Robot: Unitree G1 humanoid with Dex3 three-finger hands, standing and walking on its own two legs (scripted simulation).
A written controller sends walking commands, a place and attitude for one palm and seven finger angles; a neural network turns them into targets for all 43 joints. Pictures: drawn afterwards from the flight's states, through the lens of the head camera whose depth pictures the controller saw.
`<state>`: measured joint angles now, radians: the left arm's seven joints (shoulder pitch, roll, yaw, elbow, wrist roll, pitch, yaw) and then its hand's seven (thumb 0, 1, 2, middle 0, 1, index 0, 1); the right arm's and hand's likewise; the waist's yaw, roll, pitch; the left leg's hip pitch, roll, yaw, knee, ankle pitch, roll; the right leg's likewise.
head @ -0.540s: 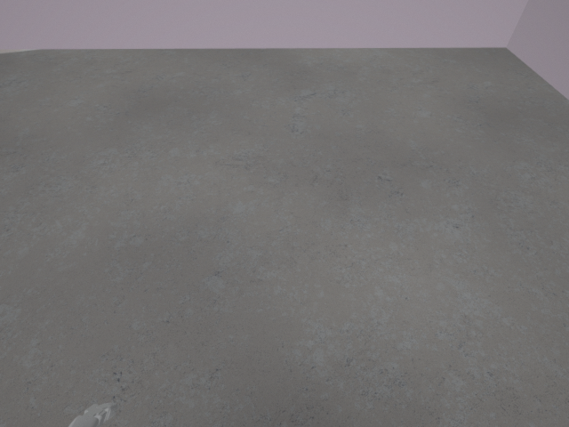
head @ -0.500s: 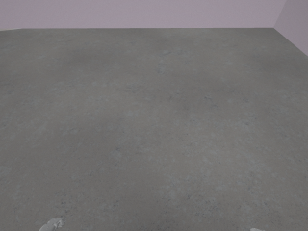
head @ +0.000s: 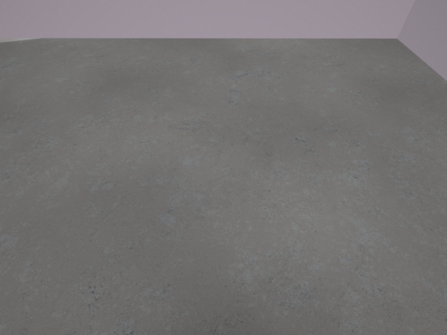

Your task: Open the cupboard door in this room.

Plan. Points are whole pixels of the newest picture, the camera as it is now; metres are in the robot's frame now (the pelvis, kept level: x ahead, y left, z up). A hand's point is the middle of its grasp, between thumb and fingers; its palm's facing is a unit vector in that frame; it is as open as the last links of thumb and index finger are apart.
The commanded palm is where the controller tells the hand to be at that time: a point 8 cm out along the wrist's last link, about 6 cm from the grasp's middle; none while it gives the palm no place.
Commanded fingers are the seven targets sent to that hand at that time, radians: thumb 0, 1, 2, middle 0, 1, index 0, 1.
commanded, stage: stand and wait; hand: left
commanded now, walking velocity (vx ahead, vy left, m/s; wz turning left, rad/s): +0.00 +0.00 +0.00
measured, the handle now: out of the picture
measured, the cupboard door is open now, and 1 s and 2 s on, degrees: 0 0 0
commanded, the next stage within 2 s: turn or walk to find it in 0.36 s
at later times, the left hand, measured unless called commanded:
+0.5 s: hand out of the picture +0.07 +0.24 -0.15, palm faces -0.02 -0.94 -0.34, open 7.4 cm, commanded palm none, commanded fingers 0.00 0.90 0.90 -0.20 -0.30 -0.20 -0.30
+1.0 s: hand out of the picture +0.01 +0.23 -0.17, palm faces +0.17 -0.96 -0.24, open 7.4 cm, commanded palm none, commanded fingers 0.00 0.90 0.90 -0.20 -0.30 -0.20 -0.30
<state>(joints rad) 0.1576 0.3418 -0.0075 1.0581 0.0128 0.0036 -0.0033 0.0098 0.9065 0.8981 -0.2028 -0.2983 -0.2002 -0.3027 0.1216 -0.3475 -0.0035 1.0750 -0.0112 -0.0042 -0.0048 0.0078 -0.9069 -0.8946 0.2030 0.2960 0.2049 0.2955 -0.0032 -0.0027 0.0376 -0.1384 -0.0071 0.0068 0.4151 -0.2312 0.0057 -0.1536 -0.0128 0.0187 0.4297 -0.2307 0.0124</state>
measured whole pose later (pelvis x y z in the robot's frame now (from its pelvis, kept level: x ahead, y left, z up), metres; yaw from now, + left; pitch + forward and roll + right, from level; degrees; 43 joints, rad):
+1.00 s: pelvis -0.04 +0.01 +0.00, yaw +11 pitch +1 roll -2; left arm 0.16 0.23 0.04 0.95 0.01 0.05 0.02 0.01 0.91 0.90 -0.20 -0.30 -0.20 -0.30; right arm 0.24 -0.18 -0.03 0.98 -0.02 0.03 -0.01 0.01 -0.91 -0.89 0.20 0.30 0.21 0.30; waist -0.03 0.00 0.07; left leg -0.32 -0.06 -0.13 0.47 -0.16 0.04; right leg -0.38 -0.02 0.00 0.92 -0.47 0.05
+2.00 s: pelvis -0.07 -0.02 -0.01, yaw +36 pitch +0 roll +1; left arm 0.15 0.21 0.05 0.89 0.01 0.03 0.02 0.01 0.91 0.90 -0.20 -0.30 -0.20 -0.30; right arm 0.22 -0.21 -0.05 0.96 -0.02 0.04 -0.01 0.01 -0.91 -0.89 0.20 0.30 0.21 0.30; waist -0.03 0.02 0.06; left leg -0.25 -0.05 -0.07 0.54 -0.28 0.00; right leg -0.29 -0.04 -0.04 0.64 -0.33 0.07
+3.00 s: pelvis -0.11 -0.03 +0.00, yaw +60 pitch -1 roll +0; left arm 0.13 0.22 0.07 0.93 0.01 0.06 0.02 0.01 0.91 0.90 -0.20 -0.30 -0.19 -0.30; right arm 0.26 -0.19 -0.05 0.97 -0.02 0.03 -0.01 0.01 -0.91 -0.89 0.20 0.30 0.21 0.30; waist -0.05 0.00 0.05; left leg -0.24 -0.07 -0.05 0.44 -0.19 0.06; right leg -0.37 -0.06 -0.01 0.85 -0.43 0.09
